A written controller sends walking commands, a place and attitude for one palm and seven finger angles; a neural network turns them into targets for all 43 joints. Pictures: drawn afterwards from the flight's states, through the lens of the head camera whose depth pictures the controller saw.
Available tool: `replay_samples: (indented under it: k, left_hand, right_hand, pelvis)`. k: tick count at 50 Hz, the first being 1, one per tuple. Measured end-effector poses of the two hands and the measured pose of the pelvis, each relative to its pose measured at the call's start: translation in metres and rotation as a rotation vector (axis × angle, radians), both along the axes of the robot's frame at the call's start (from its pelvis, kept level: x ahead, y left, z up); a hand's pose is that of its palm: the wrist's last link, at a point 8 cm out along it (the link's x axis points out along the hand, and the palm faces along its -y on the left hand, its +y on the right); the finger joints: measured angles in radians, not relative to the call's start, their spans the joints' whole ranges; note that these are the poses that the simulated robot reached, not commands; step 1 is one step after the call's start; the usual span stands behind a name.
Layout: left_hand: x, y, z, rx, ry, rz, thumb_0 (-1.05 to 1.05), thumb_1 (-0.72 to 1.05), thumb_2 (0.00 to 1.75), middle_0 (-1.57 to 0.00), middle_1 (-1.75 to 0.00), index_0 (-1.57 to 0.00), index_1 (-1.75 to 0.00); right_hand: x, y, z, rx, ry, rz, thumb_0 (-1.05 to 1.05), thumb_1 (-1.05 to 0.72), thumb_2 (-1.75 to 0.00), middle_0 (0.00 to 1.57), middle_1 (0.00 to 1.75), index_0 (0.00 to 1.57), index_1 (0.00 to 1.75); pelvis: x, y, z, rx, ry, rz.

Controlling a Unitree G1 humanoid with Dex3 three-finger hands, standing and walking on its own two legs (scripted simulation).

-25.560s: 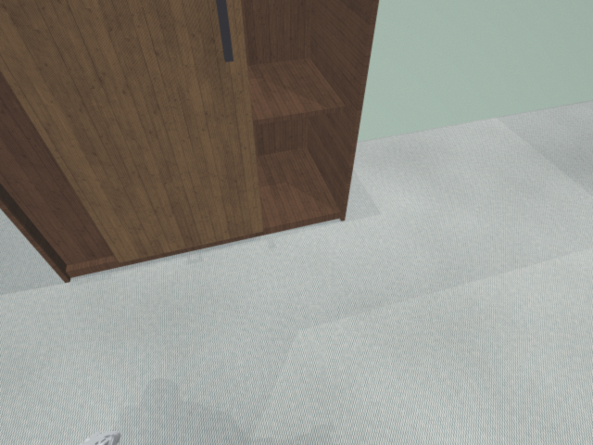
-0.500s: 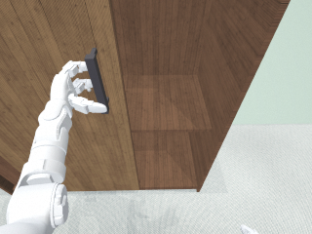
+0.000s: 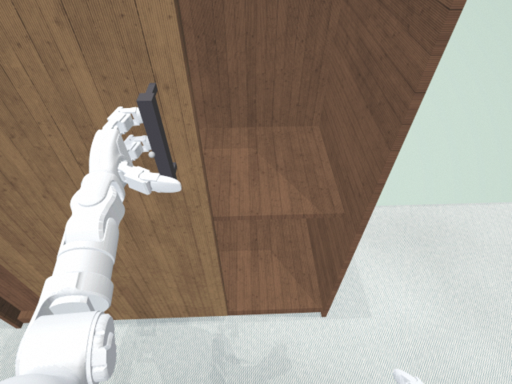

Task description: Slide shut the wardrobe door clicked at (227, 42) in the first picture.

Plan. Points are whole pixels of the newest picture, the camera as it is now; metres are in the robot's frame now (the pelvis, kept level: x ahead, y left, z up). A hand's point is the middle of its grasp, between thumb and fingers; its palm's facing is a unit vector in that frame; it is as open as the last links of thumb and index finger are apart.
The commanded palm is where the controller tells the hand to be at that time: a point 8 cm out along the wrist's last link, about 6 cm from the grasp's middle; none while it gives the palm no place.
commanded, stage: slide the fingers in behind the handle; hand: left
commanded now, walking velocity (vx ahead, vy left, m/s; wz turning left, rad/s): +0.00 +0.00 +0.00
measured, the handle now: (162, 140) +0.47 +0.18 +0.15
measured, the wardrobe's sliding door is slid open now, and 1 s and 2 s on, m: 0.37 0.37 0.37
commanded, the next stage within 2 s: grip the handle and tug to test in 1.34 s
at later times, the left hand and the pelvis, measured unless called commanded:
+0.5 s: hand (153, 154) +0.43 +0.18 +0.15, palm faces +0.09 -1.00 +0.01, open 13.8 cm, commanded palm +0.40 +0.22 +0.15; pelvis +0.00 +0.00 +0.00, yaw +1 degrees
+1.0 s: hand (168, 154) +0.42 +0.15 +0.16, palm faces +0.06 -1.00 +0.02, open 13.9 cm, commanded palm +0.39 +0.20 +0.15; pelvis +0.00 +0.00 +0.00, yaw +0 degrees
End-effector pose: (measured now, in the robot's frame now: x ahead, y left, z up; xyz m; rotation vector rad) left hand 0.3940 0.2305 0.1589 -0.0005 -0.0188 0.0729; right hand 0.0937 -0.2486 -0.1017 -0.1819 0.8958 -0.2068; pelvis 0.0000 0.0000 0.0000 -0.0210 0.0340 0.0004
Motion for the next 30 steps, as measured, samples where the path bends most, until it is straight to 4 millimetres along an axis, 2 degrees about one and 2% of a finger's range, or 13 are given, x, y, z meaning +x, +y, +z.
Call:
replay_samples:
  k: [12,30]
  left_hand:
    - [0.005,-0.001,-0.005,-0.003,0.028,0.017,-0.01,-0.50,0.30,-0.31,-1.21,-0.31,-1.22]
    - [0.005,-0.002,-0.005,-0.007,0.026,0.023,-0.01,-0.50,0.30,-0.31,-1.22,-0.31,-1.23]
  right_hand:
    - [0.016,0.003,0.001,-0.005,-0.009,0.027,0.01,-0.90,-0.90,0.20,0.30,0.20,0.30]
    - [0.015,0.006,-0.004,0.007,0.014,0.043,0.01,-0.90,-0.90,0.20,0.30,0.20,0.30]
  pelvis:
    - [0.002,-0.001,0.000,-0.001,0.004,0.011]
    - [0.004,0.000,-0.001,-0.002,0.005,0.025]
